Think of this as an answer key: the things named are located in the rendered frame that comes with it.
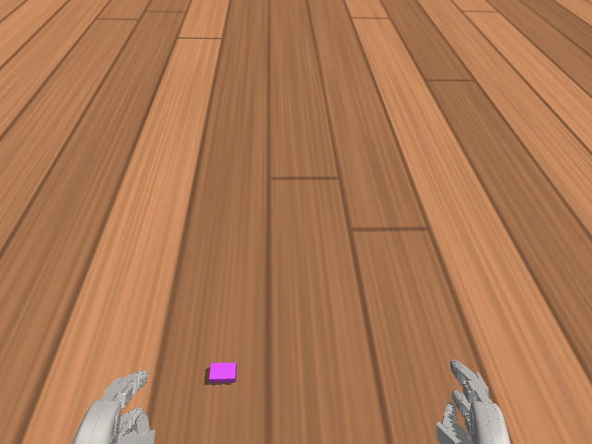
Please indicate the small box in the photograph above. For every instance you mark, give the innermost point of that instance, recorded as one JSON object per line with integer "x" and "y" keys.
{"x": 223, "y": 372}

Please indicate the right robot hand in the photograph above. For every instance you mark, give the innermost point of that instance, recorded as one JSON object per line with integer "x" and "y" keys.
{"x": 483, "y": 418}

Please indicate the left robot hand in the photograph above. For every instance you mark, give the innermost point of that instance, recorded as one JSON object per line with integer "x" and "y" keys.
{"x": 102, "y": 423}

